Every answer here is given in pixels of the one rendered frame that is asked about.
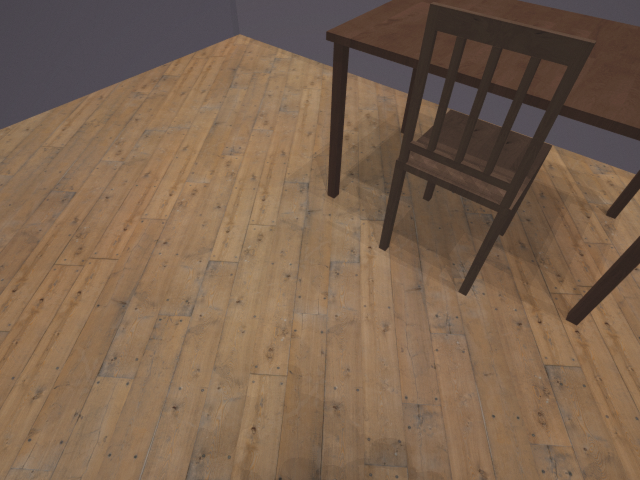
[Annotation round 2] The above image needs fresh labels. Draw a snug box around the chair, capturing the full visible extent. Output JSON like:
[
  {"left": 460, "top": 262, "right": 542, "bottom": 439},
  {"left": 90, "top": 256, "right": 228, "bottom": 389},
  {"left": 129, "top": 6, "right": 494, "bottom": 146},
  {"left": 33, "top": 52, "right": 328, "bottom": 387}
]
[{"left": 379, "top": 2, "right": 596, "bottom": 296}]

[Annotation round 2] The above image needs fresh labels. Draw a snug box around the table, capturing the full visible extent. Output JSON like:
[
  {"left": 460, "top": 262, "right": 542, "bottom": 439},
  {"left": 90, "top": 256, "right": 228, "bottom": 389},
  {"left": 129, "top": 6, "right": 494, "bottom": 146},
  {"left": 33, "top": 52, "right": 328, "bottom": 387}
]
[{"left": 326, "top": 0, "right": 640, "bottom": 325}]

